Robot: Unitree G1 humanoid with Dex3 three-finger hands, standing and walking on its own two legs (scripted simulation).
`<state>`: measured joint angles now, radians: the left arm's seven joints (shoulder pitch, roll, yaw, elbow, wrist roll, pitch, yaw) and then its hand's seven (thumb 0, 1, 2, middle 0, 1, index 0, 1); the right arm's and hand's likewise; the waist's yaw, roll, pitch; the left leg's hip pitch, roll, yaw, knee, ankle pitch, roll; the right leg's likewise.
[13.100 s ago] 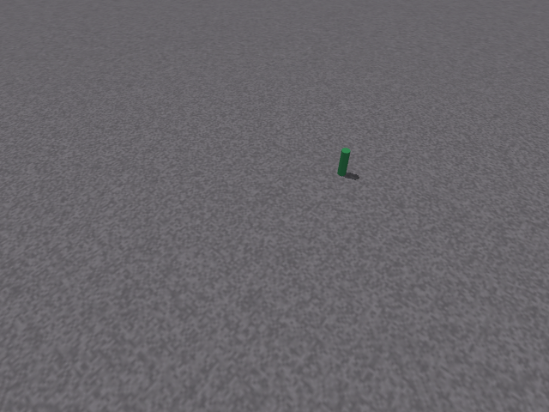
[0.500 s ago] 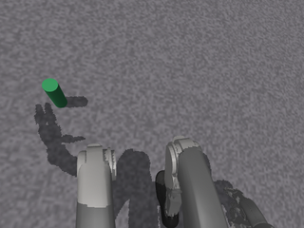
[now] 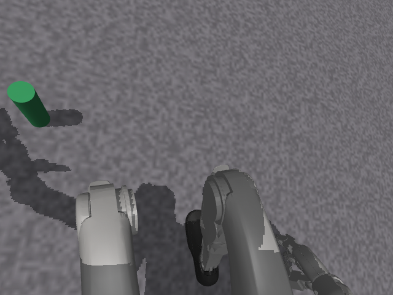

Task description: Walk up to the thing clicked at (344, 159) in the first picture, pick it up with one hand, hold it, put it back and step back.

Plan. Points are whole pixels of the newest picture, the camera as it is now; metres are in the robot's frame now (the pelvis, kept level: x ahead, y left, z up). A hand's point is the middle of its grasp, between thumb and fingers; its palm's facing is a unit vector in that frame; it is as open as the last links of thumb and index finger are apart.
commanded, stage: approach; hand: left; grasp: from the side
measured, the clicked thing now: (31, 107) +0.52 +0.30 -0.26
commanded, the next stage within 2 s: close in in 0.22 s
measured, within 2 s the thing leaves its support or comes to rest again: neither
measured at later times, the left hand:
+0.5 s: hand (5, 117) +0.47 +0.33 -0.21, palm faces +0.36 -0.93 +0.02, open 17.4 cm
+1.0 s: hand (29, 114) +0.49 +0.30 -0.22, palm faces +0.39 -0.92 +0.00, open 17.3 cm
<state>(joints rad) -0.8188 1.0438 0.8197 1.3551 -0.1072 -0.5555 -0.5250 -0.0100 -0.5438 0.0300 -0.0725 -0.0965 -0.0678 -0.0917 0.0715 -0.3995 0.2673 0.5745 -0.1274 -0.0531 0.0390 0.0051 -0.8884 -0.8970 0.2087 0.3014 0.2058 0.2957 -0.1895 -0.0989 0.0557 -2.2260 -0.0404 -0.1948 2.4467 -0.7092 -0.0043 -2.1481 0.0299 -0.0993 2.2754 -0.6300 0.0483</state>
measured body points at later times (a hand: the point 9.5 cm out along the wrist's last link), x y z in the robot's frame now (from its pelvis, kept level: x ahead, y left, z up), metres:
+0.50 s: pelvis -0.01 +0.02 -0.04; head +0.25 +0.18 +0.28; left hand +0.45 +0.38 -0.21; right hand +0.12 -0.25 -0.07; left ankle +0.08 +0.12 -0.30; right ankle +0.13 -0.13 -0.30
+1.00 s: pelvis -0.01 +0.02 -0.04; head +0.25 +0.19 +0.27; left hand +0.46 +0.35 -0.22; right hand +0.11 -0.24 -0.06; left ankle +0.08 +0.12 -0.30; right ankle +0.13 -0.13 -0.30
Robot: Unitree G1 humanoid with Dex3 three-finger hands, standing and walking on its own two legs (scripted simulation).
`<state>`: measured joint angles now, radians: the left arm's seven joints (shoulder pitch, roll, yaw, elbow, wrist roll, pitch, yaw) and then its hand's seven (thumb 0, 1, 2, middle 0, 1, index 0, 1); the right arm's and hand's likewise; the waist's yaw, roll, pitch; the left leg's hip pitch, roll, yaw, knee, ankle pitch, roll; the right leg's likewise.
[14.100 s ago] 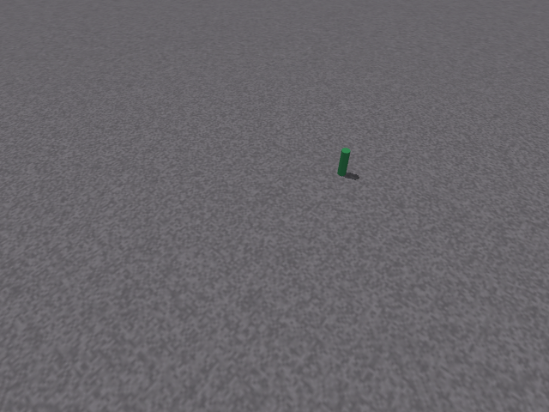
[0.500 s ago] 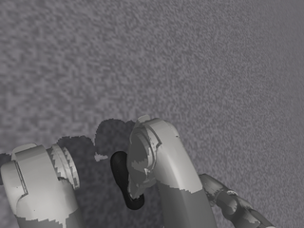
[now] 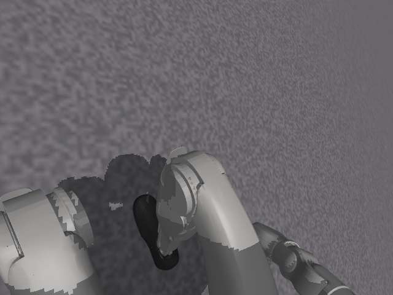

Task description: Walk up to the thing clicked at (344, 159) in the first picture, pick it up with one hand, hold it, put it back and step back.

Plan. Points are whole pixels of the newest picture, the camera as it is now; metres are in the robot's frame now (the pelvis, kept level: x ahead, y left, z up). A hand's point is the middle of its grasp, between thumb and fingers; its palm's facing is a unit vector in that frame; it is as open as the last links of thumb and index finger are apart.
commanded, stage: close in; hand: left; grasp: from the side
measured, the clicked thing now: out of the picture +0.48 +0.35 -0.21
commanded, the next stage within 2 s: close in 0.42 s
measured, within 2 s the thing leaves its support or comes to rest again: leaves its support in 1.50 s
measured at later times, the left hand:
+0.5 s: hand out of the picture +0.47 +0.33 -0.18, palm faces +0.52 -0.86 -0.01, open 17.5 cm
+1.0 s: hand out of the picture +0.47 +0.33 -0.18, palm faces +0.52 -0.85 -0.02, open 10.4 cm
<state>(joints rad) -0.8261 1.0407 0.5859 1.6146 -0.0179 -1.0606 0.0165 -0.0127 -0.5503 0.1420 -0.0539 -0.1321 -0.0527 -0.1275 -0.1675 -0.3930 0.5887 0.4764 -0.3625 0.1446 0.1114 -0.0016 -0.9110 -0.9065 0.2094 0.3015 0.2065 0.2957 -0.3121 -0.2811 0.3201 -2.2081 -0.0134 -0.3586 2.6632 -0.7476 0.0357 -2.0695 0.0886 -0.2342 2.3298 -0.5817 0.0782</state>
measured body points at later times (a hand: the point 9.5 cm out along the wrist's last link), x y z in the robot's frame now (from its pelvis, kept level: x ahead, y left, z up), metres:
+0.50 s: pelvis +0.00 -0.01 +0.00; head +0.25 +0.19 +0.31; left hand +0.43 +0.37 -0.17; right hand +0.15 -0.26 -0.03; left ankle +0.08 +0.11 -0.26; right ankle +0.16 -0.14 -0.26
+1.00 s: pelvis +0.00 +0.00 +0.00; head +0.26 +0.19 +0.31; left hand +0.44 +0.38 -0.17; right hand +0.15 -0.26 -0.03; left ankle +0.08 +0.11 -0.26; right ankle +0.16 -0.14 -0.26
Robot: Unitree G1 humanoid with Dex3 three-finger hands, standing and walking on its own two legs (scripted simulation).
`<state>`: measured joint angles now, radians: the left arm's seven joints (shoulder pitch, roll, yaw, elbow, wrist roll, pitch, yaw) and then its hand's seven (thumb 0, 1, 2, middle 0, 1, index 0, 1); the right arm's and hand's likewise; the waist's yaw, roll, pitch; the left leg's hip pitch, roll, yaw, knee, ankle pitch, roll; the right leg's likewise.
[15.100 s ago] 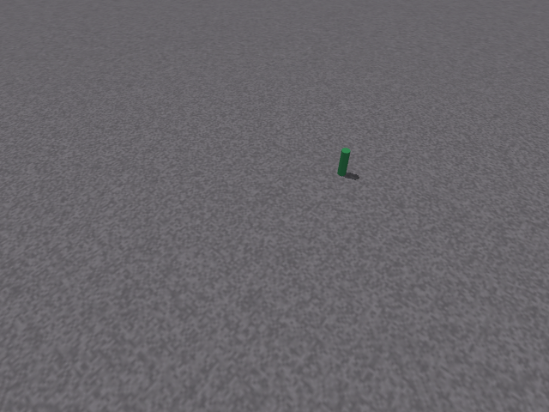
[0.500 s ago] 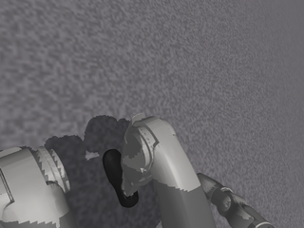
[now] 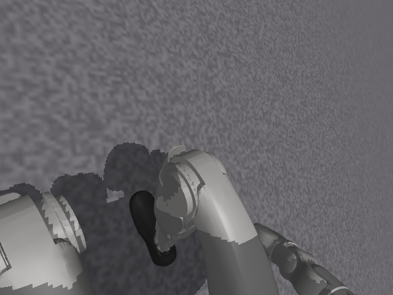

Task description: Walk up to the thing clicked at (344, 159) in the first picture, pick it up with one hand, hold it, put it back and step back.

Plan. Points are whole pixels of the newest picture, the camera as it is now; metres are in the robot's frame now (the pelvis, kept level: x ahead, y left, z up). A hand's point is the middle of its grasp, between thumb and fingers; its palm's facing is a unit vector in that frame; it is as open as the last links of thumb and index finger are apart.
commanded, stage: close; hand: left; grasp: from the side
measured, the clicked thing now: out of the picture +0.48 +0.36 -0.22
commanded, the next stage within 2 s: settle in 0.12 s
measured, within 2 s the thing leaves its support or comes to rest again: leaves its support in 0.50 s
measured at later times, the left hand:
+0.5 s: hand out of the picture +0.48 +0.35 -0.17, palm faces +0.53 -0.85 -0.02, open 6.0 cm
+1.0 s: hand out of the picture +0.46 +0.39 -0.07, palm faces +0.50 -0.86 -0.03, open 6.0 cm
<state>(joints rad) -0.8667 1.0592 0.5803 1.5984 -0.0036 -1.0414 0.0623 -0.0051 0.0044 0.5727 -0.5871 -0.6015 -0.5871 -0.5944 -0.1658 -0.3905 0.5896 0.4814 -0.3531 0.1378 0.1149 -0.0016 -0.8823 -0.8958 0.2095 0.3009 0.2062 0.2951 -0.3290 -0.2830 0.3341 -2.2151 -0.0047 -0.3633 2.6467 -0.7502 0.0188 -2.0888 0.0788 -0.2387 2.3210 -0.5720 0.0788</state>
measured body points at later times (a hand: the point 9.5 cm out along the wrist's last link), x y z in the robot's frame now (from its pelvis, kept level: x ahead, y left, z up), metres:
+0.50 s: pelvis +0.00 +0.00 +0.00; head +0.26 +0.19 +0.31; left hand +0.44 +0.39 -0.17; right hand +0.15 -0.25 -0.02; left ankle +0.07 +0.11 -0.26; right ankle +0.16 -0.13 -0.26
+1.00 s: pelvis +0.00 +0.00 +0.02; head +0.22 +0.18 +0.37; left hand +0.43 +0.44 -0.07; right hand +0.15 -0.25 -0.03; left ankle +0.07 +0.11 -0.26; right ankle +0.16 -0.13 -0.26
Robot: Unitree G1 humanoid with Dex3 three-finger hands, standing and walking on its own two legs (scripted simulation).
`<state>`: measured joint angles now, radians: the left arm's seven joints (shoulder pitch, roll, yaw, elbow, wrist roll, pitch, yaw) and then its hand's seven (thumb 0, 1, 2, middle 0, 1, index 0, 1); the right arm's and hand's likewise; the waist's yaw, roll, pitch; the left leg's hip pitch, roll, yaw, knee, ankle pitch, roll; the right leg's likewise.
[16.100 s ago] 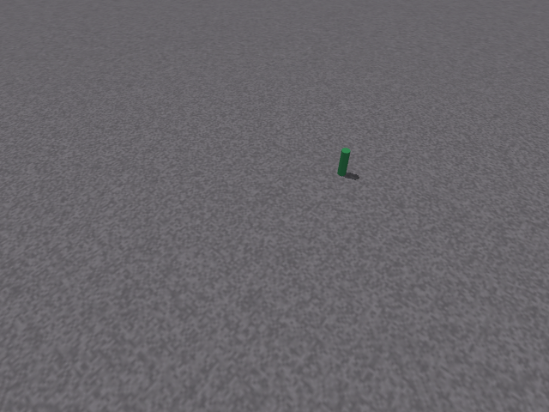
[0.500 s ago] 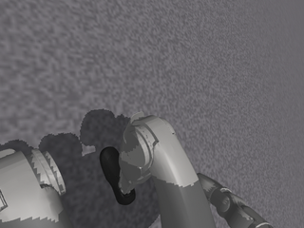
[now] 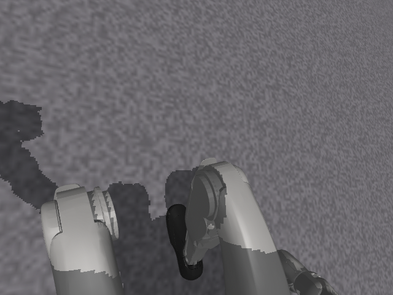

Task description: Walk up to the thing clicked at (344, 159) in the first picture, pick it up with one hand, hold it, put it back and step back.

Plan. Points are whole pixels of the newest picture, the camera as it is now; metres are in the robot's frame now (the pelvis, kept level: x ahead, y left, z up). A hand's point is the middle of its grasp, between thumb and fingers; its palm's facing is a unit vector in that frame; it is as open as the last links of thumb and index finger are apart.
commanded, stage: settle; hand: left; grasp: from the side
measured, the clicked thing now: out of the picture +0.47 +0.38 -0.13
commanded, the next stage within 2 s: lift in 1.22 s
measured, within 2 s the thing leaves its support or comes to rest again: neither
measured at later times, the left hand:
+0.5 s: hand out of the picture +0.48 +0.36 -0.02, palm faces +0.45 -0.89 -0.06, open 6.0 cm
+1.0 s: hand out of the picture +0.49 +0.34 +0.02, palm faces +0.45 -0.89 -0.05, open 6.0 cm
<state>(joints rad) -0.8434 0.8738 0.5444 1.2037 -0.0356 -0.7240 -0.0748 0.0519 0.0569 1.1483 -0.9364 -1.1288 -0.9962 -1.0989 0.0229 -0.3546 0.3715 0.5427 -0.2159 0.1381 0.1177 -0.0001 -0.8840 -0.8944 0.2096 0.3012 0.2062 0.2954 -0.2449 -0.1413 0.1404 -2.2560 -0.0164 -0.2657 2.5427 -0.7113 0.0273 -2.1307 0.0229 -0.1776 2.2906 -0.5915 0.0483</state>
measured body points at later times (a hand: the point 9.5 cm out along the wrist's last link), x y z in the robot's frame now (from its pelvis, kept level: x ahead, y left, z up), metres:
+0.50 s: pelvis +0.01 -0.01 +0.03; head +0.23 +0.11 +0.40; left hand +0.45 +0.41 -0.01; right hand +0.15 -0.27 -0.07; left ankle +0.08 +0.11 -0.28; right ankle +0.15 -0.14 -0.28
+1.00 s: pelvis +0.02 -0.02 +0.05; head +0.23 +0.08 +0.43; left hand +0.46 +0.39 +0.02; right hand +0.14 -0.28 -0.06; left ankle +0.08 +0.11 -0.28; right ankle +0.15 -0.14 -0.28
